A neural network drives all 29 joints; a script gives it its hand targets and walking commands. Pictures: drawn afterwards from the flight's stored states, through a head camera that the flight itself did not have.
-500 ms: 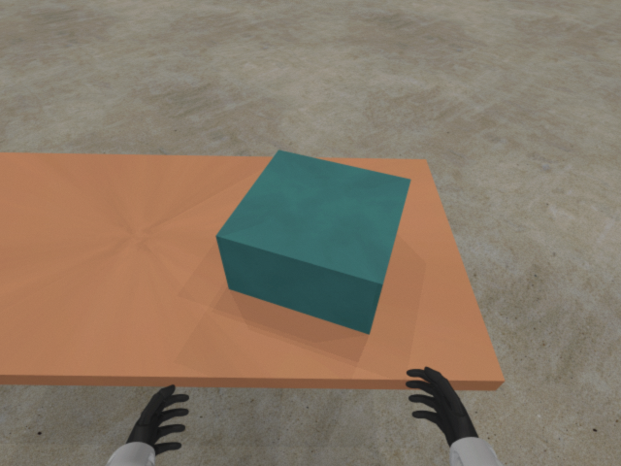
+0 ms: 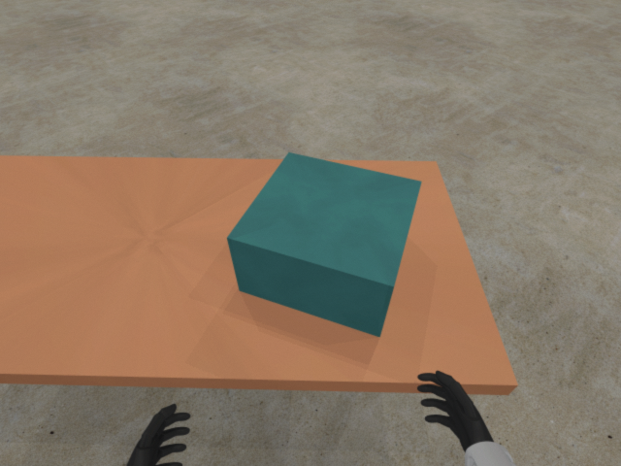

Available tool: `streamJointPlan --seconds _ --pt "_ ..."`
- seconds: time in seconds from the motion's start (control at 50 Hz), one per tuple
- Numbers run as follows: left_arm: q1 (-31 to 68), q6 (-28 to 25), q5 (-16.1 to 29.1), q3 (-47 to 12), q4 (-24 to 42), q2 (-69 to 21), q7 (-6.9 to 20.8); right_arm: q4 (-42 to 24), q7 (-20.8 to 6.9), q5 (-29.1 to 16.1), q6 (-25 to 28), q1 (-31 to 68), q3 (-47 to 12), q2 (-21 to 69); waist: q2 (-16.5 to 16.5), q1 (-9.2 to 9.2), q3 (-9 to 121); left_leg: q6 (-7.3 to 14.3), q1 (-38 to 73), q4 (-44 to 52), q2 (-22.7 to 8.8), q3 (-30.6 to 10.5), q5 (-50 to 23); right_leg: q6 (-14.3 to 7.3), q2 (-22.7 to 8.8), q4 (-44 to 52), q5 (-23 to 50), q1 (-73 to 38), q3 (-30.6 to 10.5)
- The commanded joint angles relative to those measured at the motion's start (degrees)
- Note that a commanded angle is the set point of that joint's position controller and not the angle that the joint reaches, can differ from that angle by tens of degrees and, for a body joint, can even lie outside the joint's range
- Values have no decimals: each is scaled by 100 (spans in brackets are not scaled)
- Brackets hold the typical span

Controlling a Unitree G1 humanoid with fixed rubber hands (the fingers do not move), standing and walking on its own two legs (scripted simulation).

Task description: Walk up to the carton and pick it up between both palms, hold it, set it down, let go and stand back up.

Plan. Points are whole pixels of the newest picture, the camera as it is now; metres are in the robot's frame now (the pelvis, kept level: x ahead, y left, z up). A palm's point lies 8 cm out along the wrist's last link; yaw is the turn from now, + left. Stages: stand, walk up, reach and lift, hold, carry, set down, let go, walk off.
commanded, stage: let go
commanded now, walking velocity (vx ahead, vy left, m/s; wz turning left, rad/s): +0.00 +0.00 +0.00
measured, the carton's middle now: (330, 236) +0.51 -0.04 -0.04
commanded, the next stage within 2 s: stand in 0.20 s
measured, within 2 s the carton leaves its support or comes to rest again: neither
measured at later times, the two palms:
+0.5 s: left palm out of the picture +0.13 +0.27 -0.08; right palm (470, 432) +0.17 -0.20 -0.06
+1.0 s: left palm out of the picture +0.08 +0.29 -0.10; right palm out of the picture +0.07 -0.21 -0.12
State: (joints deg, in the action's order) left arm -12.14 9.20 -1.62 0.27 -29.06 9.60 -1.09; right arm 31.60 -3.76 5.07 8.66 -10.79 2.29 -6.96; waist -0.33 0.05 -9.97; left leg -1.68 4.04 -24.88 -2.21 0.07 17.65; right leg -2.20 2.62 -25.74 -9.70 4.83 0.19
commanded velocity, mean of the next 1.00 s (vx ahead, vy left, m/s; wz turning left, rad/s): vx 0.00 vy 0.00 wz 0.00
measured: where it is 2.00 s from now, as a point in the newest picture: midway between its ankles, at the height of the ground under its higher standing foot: outside the picture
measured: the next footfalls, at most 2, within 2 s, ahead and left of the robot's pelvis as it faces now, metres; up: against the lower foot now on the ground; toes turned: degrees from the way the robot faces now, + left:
none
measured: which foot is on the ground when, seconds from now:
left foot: down 0.00-1.00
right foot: down 0.00-1.00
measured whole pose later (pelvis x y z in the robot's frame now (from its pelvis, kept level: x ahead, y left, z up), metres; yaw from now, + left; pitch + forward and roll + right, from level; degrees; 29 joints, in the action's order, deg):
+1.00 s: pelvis +0.00 +0.04 +0.00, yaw +0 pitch -1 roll +1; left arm -18.8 -1.6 -0.8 0.4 -40.2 13.6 -0.1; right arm 41.6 -1.2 0.4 0.5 -18.5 1.4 -15.4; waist -1.7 0.0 -2.7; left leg 1.5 -9.4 -28.1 2.3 2.0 17.8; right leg 1.1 -1.5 -29.9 -10.1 18.9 -2.4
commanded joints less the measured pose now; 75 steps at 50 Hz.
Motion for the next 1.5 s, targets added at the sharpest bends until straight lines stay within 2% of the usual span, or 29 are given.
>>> streamJointPlan --seconds 0.0,0.04,0.08,0.2,0.22,0.24,0.26,0.28,0.32,0.38,0.46,0.6,0.8,0.86,0.9,1.0,1.04,1.12,1.2,1.44,1.46,1.48 --pt "412 -226 -187 368 992 714 -118 271 317 -64 -274 369 688 -1070 -789 33 55 407 -4433 1466 -201 624 841 182 48 -230 -289 -3175 -149" --pt "409 -218 -186 386 856 730 -118 342 300 -104 -238 441 599 -990 -720 77 -101 396 -4475 1438 -181 647 823 185 20 -184 -418 -3041 -168" --pt "363 -178 -158 295 766 666 -88 336 298 -117 -215 429 613 -1016 -692 3 -135 374 -4455 1481 -179 661 759 195 44 -154 -371 -3095 -150" --pt "527 -28 -33 170 766 656 -74 235 276 -72 -225 463 616 -941 -325 -11 -114 200 -3424 1194 47 742 318 137 -139 303 -743 -2087 -194" --pt "-224 -557 165 420 363 1259 -84 142 301 -387 -463 76 279 -1328 -898 413 154 243 -2402 354 -77 -5 -355 136 -895 269 573 -116 -563" --pt "-304 -768 193 462 133 1433 -24 55 320 -473 -622 -188 229 -1211 -644 104 293 291 -1707 239 -166 -104 -28 93 -980 440 135 597 -760" --pt "-189 -933 160 490 70 1371 21 18 333 -464 -668 -319 223 -1248 -496 72 593 329 -1387 182 -253 -166 -242 55 -938 440 346 678 -782" --pt "-59 -1063 115 483 74 1304 55 -38 327 -465 -661 -359 219 -1296 -376 25 899 336 -1278 184 -332 -211 -403 53 -890 335 642 629 -711" --pt "-43 -1200 70 412 65 1113 125 -44 337 -464 -623 -469 192 -1380 -183 40 1237 332 -1360 249 -371 -268 -332 60 -823 221 666 441 -629" --pt "-168 -1247 36 400 -60 1096 187 -138 336 -446 -646 -439 192 -1405 -241 32 1069 331 -1550 241 -330 -238 -172 46 -843 109 850 645 -656" --pt "-234 -1224 50 382 -147 1115 213 -210 330 -431 -675 -401 181 -1486 -365 72 660 349 -1989 410 -314 -335 280 96 -767 121 304 886 -649" --pt "-376 -1240 46 341 -306 1163 197 -236 314 -504 -669 -381 196 -1545 -246 47 543 390 -2323 651 -335 -524 793 123 -741 32 -50 981 -627" --pt "-517 -1272 77 296 -487 1167 101 170 281 -477 -625 -333 168 -1594 81 46 936 384 -2117 553 -289 -540 305 130 -770 -84 130 843 -593" --pt "-602 -1247 63 273 -551 1172 76 292 285 -482 -639 -456 157 -1600 -22 24 915 326 -2071 551 -321 -561 106 113 -785 -135 273 867 -629" --pt "-652 -1228 72 277 -602 1164 60 357 288 -469 -655 -486 162 -1625 -1 58 952 340 -2097 570 -311 -595 232 121 -761 -130 182 830 -615" --pt "-682 -1215 100 232 -685 1185 24 478 303 -466 -652 -677 105 -1630 178 51 1197 322 -1805 349 -309 -528 -563 82 -813 -241 770 727 -627" --pt "-659 -1192 106 215 -694 1170 16 556 310 -484 -667 -683 89 -1635 115 52 1131 310 -1837 303 -300 -493 -670 72 -808 -249 867 713 -643" --pt "-637 -1155 109 225 -761 1192 0 610 308 -474 -708 -734 66 -1590 35 9 971 320 -1914 306 -265 -462 -506 80 -820 -246 822 735 -664" --pt "-587 -1141 119 227 -795 1266 -5 651 307 -471 -742 -758 52 -1571 204 -18 885 342 -1884 287 -240 -448 -320 58 -810 -151 730 826 -714" --pt "-557 -1159 116 213 -882 1232 3 854 343 -463 -732 -730 26 -1581 45 -18 1086 287 -1615 255 -261 -375 -457 12 -799 0 823 730 -758" --pt "-569 -1162 121 212 -920 1245 6 876 345 -472 -729 -756 9 -1551 -1 -59 1057 292 -1643 241 -259 -367 -454 11 -808 8 840 760 -751" --pt "-592 -1154 120 219 -934 1270 9 898 346 -474 -747 -738 17 -1536 -14 -19 978 300 -1670 236 -256 -362 -331 -5 -804 63 727 791 -759"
